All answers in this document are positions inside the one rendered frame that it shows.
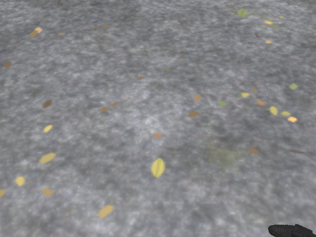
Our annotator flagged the robot right hand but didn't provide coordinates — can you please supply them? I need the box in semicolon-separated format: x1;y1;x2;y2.
268;224;316;237

